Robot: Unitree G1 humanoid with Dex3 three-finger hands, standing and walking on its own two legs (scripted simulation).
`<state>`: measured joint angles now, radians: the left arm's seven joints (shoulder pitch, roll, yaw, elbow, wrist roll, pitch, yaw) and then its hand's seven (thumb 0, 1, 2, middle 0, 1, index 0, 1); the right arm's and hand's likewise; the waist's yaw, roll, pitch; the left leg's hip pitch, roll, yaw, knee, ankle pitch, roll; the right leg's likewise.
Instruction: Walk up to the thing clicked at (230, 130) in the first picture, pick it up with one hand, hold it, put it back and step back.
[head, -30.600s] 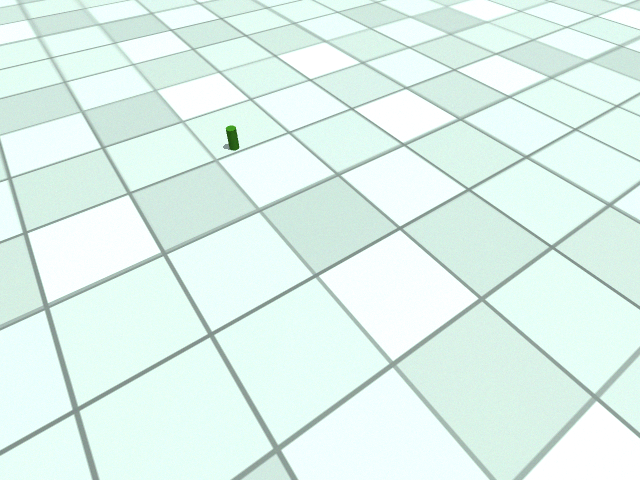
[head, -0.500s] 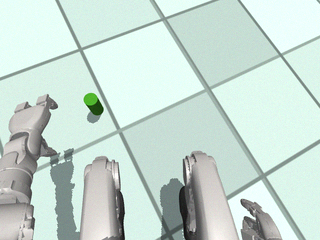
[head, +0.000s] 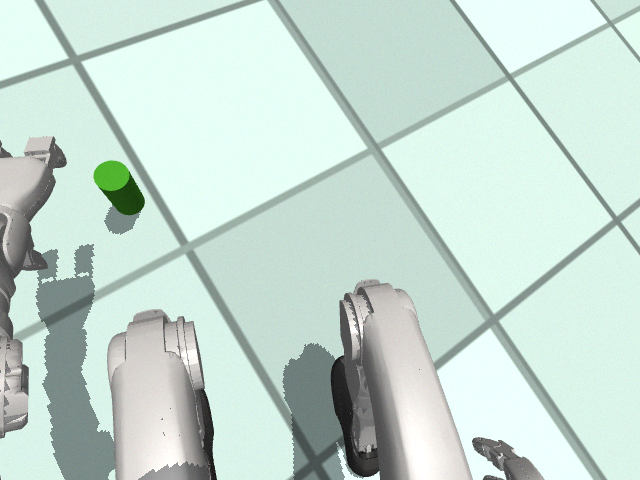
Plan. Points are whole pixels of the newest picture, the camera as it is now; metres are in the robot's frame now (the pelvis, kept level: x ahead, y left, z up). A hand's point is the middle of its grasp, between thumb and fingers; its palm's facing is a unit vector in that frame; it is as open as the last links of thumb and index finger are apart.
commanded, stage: rise first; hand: left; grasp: from above
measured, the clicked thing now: (121, 189) +0.56 +0.24 -0.31
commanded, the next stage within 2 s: none
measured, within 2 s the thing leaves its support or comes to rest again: neither
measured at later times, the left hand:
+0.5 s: hand (50, 204) +0.49 +0.30 -0.17, palm faces -0.44 -0.04 -0.90, open 14.1 cm
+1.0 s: hand (60, 195) +0.50 +0.29 -0.18, palm faces -0.44 -0.04 -0.90, open 14.1 cm
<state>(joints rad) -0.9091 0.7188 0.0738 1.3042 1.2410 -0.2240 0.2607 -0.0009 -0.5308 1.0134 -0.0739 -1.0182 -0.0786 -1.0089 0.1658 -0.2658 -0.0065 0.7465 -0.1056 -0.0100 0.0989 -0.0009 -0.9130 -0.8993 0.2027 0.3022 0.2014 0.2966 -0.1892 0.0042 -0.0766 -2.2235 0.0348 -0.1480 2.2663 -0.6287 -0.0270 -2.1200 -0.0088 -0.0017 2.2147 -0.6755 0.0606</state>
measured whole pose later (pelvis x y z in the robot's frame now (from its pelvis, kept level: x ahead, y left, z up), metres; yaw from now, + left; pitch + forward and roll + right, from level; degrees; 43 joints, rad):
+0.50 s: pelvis +0.01 +0.00 -0.02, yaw -1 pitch +35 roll -8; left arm -1.00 0.75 0.09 1.41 1.27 -0.19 0.33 0.00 -0.51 0.98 -0.07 -1.05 -0.09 -1.03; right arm 0.16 -0.26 0.03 0.73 -0.13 -0.01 0.12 0.00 -0.91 -0.90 0.20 0.30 0.20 0.30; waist -0.23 0.00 -0.06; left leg -2.29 0.04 -0.16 2.33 -0.66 -0.02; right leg -2.18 0.00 0.00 2.26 -0.70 0.07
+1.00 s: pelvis +0.01 +0.00 -0.02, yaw -2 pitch +34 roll -9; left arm -1.05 0.78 0.08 1.46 1.27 -0.19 0.34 0.00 -0.54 1.00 -0.08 -1.04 -0.08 -1.03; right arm 0.16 -0.27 0.07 0.72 -0.14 -0.01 0.13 0.00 -0.92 -0.90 0.20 0.30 0.20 0.30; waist -0.26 -0.01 -0.04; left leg -2.31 0.03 -0.18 2.36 -0.66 -0.03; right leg -2.20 0.01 -0.01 2.28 -0.70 0.08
